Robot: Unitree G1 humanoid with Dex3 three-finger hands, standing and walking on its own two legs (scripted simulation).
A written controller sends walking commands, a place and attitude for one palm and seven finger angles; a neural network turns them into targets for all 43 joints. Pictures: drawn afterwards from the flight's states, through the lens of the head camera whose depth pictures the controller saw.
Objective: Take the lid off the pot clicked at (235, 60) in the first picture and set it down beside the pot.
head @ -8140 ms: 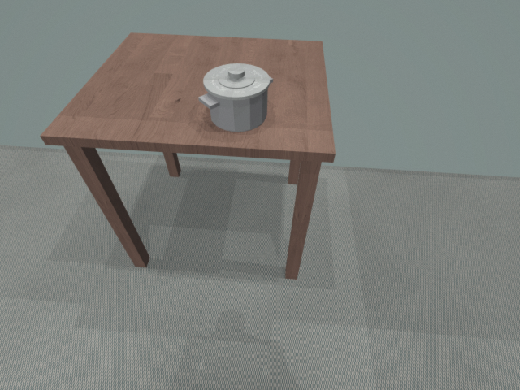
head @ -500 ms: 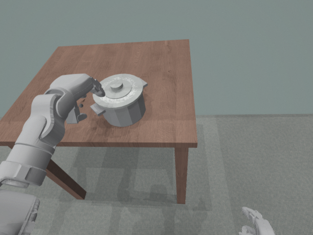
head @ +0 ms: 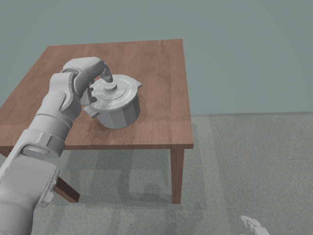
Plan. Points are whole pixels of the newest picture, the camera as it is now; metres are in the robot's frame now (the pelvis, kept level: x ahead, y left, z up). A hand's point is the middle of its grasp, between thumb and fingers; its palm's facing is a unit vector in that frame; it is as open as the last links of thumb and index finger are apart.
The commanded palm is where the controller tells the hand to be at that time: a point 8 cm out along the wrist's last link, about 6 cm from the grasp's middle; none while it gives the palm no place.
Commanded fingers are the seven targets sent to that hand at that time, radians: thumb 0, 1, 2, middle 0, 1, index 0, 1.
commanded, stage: move the open hand above the knob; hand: left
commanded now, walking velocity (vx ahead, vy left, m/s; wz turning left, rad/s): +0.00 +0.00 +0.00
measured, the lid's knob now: (110, 86) +0.53 +0.15 +0.09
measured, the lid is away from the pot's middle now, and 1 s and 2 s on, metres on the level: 0.00 0.00 0.00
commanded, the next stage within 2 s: lower the open fingers around the knob in 1.22 s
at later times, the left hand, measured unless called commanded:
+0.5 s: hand (104, 73) +0.51 +0.15 +0.16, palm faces -0.32 -0.02 -0.95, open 9.8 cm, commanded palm +0.50 +0.16 +0.22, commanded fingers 0.00 -0.26 1.41 -0.85 -0.08 -0.85 -0.08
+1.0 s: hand (98, 75) +0.50 +0.16 +0.16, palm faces -0.32 -0.03 -0.95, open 9.8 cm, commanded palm +0.50 +0.16 +0.22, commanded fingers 0.00 -0.26 1.41 -0.85 -0.08 -0.85 -0.08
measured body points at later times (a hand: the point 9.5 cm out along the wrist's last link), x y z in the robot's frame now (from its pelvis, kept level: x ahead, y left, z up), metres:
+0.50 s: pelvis +0.01 +0.01 +0.00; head +0.06 -0.02 +0.45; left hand +0.52 +0.15 +0.21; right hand +0.03 -0.27 -0.14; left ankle -0.01 +0.12 -0.74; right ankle -0.02 -0.13 -0.74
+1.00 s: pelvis +0.01 +0.01 +0.00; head +0.06 -0.02 +0.45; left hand +0.51 +0.16 +0.21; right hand +0.09 -0.26 -0.13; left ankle -0.01 +0.12 -0.74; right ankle -0.02 -0.13 -0.74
